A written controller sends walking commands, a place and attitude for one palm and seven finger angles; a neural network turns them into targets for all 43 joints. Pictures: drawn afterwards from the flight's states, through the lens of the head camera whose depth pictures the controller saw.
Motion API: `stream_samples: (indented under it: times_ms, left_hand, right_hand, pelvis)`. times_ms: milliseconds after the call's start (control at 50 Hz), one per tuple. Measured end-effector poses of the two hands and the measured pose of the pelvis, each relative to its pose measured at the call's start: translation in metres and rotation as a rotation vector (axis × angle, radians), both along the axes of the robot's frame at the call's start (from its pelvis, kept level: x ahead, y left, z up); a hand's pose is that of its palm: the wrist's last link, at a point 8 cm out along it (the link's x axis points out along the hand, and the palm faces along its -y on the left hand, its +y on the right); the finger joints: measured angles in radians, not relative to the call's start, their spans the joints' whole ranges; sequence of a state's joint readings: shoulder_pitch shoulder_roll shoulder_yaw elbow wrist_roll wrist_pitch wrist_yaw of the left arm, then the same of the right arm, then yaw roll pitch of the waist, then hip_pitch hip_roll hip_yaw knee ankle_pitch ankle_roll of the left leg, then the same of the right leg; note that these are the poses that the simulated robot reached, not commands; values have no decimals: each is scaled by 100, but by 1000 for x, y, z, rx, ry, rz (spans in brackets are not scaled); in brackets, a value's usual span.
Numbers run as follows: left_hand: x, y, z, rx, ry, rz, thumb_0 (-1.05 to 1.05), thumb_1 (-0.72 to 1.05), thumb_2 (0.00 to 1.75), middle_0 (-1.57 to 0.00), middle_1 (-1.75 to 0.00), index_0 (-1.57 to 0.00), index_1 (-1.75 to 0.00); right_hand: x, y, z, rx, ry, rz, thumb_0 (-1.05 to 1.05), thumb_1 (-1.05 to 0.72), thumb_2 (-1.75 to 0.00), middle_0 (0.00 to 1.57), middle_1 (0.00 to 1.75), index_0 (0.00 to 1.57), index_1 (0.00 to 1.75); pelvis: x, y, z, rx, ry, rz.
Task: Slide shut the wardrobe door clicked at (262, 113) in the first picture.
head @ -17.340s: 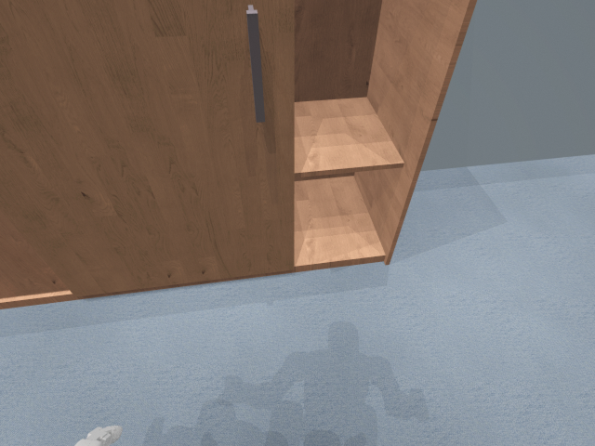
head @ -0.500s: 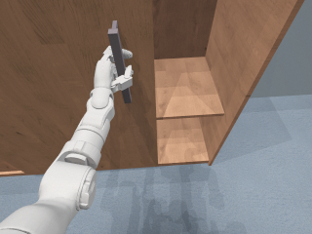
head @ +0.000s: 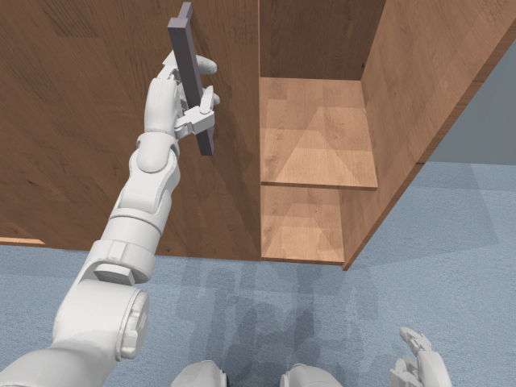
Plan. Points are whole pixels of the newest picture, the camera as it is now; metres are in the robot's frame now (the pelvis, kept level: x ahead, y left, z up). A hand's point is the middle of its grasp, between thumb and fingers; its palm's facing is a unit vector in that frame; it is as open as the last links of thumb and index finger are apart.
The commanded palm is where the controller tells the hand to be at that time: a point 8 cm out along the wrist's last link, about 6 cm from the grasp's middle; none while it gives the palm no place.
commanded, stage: step sideways, sliding the door along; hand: left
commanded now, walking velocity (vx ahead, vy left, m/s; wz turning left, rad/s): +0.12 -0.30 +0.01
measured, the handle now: (198, 90) +0.51 +0.13 +0.14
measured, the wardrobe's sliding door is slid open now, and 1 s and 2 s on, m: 0.32 0.07 0.00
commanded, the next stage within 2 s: stop walking and hold the door there in 1.70 s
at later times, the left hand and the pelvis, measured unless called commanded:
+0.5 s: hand (254, 110) +0.46 +0.04 +0.14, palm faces +0.26 -0.96 -0.10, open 6.1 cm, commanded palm +0.44 +0.02 +0.15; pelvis +0.06 -0.15 +0.01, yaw +8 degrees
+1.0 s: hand (390, 117) +0.46 -0.15 +0.14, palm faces +0.25 -0.96 -0.11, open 6.2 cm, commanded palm +0.43 -0.17 +0.15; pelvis +0.12 -0.32 -0.01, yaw +11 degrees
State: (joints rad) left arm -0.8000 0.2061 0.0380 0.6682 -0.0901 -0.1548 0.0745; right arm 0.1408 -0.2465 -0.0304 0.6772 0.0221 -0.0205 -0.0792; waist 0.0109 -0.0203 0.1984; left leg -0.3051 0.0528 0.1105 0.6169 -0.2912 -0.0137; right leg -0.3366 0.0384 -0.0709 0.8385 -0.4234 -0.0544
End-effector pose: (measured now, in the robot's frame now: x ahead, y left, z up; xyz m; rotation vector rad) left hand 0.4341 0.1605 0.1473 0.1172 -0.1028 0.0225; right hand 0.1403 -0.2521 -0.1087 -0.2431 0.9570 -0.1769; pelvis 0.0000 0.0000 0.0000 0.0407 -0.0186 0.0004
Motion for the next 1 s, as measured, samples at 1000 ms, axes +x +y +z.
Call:
stream_samples:
  times_ms: [1000]
  left_hand:
    - [-4, -267, -7, 18, -148, 213, 0, 75, 83, -46, -140, -21, -140]
  right_hand:
    - [230, -207, -8, 247, -184, 352, 1, -90, -90, 19, 30, 20, 29]
  pelvis:
    - [115, -319, -6, -24, -49, 188]
